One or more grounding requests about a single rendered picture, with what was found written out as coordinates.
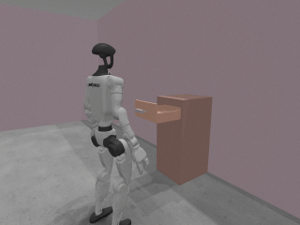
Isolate left robot hand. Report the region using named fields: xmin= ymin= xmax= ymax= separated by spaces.
xmin=90 ymin=129 xmax=96 ymax=137

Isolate cabinet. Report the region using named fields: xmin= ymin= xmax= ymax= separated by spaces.
xmin=157 ymin=94 xmax=213 ymax=186

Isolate robot left foot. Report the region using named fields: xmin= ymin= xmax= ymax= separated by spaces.
xmin=89 ymin=206 xmax=113 ymax=224

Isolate left robot upper arm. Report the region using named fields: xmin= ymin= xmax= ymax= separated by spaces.
xmin=83 ymin=76 xmax=91 ymax=111

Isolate right robot upper arm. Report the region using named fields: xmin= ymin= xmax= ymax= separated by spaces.
xmin=107 ymin=75 xmax=124 ymax=120

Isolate right robot hand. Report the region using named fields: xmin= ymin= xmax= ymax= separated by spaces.
xmin=131 ymin=146 xmax=150 ymax=175

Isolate left robot forearm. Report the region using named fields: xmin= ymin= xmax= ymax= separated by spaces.
xmin=84 ymin=108 xmax=98 ymax=130

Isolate handle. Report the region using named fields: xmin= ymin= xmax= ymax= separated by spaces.
xmin=135 ymin=109 xmax=148 ymax=113

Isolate drawer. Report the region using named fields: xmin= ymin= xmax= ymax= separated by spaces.
xmin=135 ymin=99 xmax=181 ymax=124

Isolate robot left thigh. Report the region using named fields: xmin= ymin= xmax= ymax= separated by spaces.
xmin=91 ymin=135 xmax=113 ymax=184

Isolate right robot forearm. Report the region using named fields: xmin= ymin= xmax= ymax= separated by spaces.
xmin=117 ymin=108 xmax=140 ymax=150

